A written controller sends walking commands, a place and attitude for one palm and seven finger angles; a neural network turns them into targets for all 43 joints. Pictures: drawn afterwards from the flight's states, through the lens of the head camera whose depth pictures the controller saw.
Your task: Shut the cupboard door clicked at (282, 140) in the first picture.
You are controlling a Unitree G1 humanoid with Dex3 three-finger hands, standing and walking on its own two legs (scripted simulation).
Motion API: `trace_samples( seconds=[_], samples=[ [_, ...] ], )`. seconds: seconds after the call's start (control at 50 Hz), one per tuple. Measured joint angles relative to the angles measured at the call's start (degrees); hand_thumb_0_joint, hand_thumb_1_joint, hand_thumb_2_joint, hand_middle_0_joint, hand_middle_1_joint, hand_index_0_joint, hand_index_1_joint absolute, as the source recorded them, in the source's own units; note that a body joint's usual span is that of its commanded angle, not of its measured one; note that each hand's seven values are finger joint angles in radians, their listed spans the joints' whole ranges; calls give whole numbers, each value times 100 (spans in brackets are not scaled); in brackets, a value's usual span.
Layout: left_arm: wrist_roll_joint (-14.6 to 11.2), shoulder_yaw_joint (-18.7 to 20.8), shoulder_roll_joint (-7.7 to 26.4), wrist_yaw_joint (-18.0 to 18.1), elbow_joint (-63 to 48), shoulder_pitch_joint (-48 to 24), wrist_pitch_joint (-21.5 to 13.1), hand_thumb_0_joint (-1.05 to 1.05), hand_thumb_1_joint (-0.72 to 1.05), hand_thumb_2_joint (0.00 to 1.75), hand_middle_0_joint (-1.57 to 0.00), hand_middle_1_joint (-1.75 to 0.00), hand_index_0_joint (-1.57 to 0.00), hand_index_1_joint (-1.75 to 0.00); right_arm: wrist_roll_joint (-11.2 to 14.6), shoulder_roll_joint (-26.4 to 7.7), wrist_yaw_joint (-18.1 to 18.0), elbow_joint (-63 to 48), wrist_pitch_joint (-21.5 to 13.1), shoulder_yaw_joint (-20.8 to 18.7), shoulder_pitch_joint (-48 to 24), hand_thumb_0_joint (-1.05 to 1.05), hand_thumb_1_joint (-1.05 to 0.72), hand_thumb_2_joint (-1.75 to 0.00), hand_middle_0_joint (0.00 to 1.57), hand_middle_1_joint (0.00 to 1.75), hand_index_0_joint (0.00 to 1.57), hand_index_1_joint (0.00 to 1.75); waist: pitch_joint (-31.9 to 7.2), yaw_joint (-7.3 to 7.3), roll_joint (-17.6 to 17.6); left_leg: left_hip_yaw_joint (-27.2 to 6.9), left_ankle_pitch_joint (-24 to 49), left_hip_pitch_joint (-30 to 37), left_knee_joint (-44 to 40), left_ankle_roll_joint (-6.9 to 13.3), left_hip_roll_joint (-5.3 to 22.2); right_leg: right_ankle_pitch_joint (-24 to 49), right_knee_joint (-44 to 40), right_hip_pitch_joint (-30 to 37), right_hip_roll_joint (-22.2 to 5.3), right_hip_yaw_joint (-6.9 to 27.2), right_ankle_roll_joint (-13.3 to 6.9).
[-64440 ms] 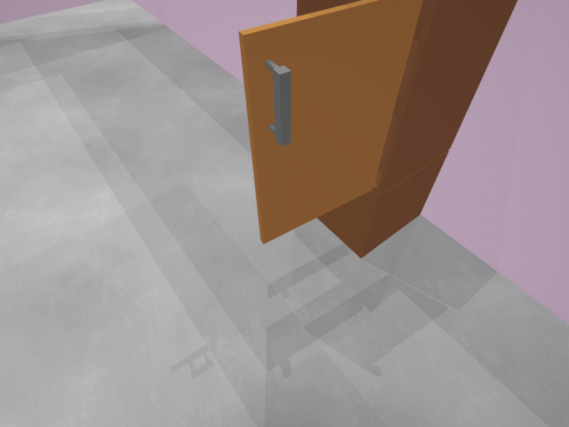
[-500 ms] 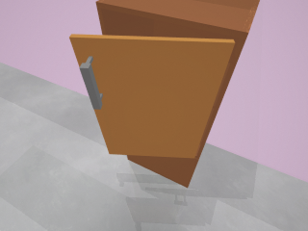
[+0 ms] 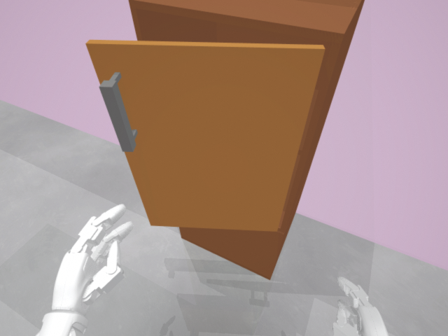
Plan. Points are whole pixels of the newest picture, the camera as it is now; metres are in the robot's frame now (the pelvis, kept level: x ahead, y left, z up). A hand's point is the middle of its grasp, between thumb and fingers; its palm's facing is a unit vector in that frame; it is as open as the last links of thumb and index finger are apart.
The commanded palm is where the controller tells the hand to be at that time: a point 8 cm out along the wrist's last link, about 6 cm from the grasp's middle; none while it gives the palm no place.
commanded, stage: raise the hand and make a fist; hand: left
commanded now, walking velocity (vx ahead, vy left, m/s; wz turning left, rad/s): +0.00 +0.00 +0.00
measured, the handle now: (123, 113) +0.50 +0.22 +0.16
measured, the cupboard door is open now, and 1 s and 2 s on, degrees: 23 23 23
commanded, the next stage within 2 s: bring the fist close to the handle in 1.62 s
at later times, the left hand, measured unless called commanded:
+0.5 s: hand (111, 263) +0.23 +0.19 +0.06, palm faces -0.05 -1.00 -0.02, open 4.3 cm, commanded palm +0.19 +0.25 +0.08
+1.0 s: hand (68, 232) +0.24 +0.23 +0.14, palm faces +0.01 -1.00 -0.05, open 3.1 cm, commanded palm +0.21 +0.28 +0.14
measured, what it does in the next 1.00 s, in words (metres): stands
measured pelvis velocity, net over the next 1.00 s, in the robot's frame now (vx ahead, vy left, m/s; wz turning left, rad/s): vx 0.03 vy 0.04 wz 0.02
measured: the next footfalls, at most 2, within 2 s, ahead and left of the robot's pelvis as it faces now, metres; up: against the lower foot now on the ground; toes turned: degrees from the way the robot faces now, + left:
none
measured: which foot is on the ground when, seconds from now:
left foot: down 0.00-1.00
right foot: down 0.00-1.00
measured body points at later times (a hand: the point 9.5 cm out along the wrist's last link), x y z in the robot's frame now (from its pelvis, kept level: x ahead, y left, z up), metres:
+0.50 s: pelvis +0.03 +0.00 +0.00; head +0.07 -0.01 +0.45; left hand +0.23 +0.24 +0.07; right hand +0.20 -0.22 -0.08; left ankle +0.04 +0.10 -0.69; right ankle +0.02 -0.07 -0.69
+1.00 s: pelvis +0.03 +0.04 +0.02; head +0.03 +0.04 +0.47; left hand +0.23 +0.29 +0.14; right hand +0.23 -0.16 -0.04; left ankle +0.04 +0.10 -0.69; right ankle +0.02 -0.07 -0.69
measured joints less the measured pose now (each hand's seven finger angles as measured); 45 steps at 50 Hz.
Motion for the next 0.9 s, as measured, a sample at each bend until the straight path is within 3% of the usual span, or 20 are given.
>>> trace_samples(
  seconds=[0.06,0.1,0.14,0.22,0.26,0.3,0.34,0.4,0.44,0.48,0.56,0.64,0.78,0.9],
  samples=[
    [-139,102,146,-658,236,384,15,0,91,90,-36,-47,-36,-47,59,-15,-7,-470,115,-39,-130,1,-90,-90,21,30,20,30,68,108,-198,-114,-163,-390,476,54,55,-175,405,-366,124,-46,-72],
    [-181,151,211,-714,185,754,219,0,91,90,-40,-51,-40,-51,58,-90,-51,-742,108,-86,-109,1,-90,-90,21,30,20,30,106,187,-243,-219,-288,-617,743,15,105,-263,558,-522,174,-155,-122],
    [-193,216,246,-543,-88,1143,237,1,90,90,-44,-55,-44,-55,35,-168,-96,-889,31,-143,-55,1,-90,-90,21,30,20,30,100,290,-221,-343,-410,-812,965,-24,143,-336,649,-632,218,-283,-168],
    [-283,327,302,-201,-925,1464,-378,2,90,90,-51,-63,-51,-63,1,-262,-196,-754,-173,-138,-72,1,-90,-90,20,30,20,30,65,492,-53,-574,-594,-1093,1314,-57,184,-453,763,-754,277,-514,-214],
    [-370,319,296,-247,-1199,1231,-708,2,90,90,-54,-67,-54,-67,5,-268,-238,-601,-241,-61,-167,1,-90,-90,20,30,20,30,74,519,89,-658,-651,-1196,1441,-56,181,-496,810,-799,283,-597,-200],
    [-428,277,301,-455,-1287,826,-758,2,90,90,-58,-71,-58,-71,35,-212,-282,-486,-230,49,-266,1,-90,-90,20,30,20,30,102,499,205,-678,-666,-1245,1479,-55,179,-508,822,-831,280,-615,-155],
    [-428,209,349,-728,-1224,431,-390,2,90,90,-61,-75,-61,-75,92,-84,-314,-451,-129,148,-294,1,-90,-90,20,30,20,30,129,450,257,-622,-636,-1195,1370,-34,173,-474,751,-814,270,-555,-110],
    [-368,142,456,-999,-1052,158,644,1,90,90,-67,-81,-67,-81,158,134,-344,-519,100,255,-162,1,-90,-90,21,30,20,30,138,330,256,-452,-522,-922,979,15,155,-364,477,-638,245,-368,-29],
    [-377,194,469,-944,-1072,245,1227,1,90,90,-70,-85,-71,-84,150,233,-357,-591,223,289,-7,1,-90,-90,21,30,20,30,131,245,240,-332,-443,-666,669,54,145,-274,236,-448,237,-232,12],
    [-433,327,436,-731,-1245,450,1470,2,90,90,-74,-89,-74,-88,117,281,-366,-644,277,283,163,1,-90,-90,21,30,20,30,141,206,213,-238,-384,-415,404,84,143,-193,8,-241,241,-122,23],
    [-516,595,345,-280,-1730,815,1149,2,90,90,-82,-97,-81,-96,55,211,-323,-667,228,217,443,1,-90,-90,21,30,20,30,171,252,147,-183,-329,-141,135,149,108,-114,-268,29,218,-50,45],
    [-461,482,259,-227,-1983,847,827,2,90,90,-89,-105,-89,-104,29,-36,-263,-642,119,173,485,1,-90,-90,21,30,20,30,242,311,197,-255,-335,-154,190,237,40,-114,-305,95,157,-125,108],
    [-148,-34,413,-257,-2052,602,1320,2,90,90,-102,-119,-102,-118,72,-121,-340,-699,40,193,253,1,-90,-90,21,30,20,30,310,326,218,-257,-284,-12,129,338,-15,-27,-444,283,105,-127,206],
    [-227,248,539,105,-2359,298,1518,2,90,90,-113,-131,-113,-130,88,23,-337,-790,32,369,154,1,-90,-90,20,30,20,30,295,359,227,-249,-182,415,-154,364,-35,109,-773,729,96,-102,250]
  ],
)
